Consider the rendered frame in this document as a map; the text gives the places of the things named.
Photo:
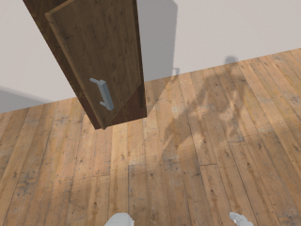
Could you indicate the robot right hand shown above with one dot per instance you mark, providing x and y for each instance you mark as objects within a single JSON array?
[{"x": 240, "y": 220}]

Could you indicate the cupboard door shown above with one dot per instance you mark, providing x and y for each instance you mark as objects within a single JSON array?
[{"x": 98, "y": 38}]

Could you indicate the left robot thigh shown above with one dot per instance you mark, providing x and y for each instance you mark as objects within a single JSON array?
[{"x": 120, "y": 219}]

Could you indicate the handle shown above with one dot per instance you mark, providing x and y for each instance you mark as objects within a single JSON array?
[{"x": 107, "y": 100}]

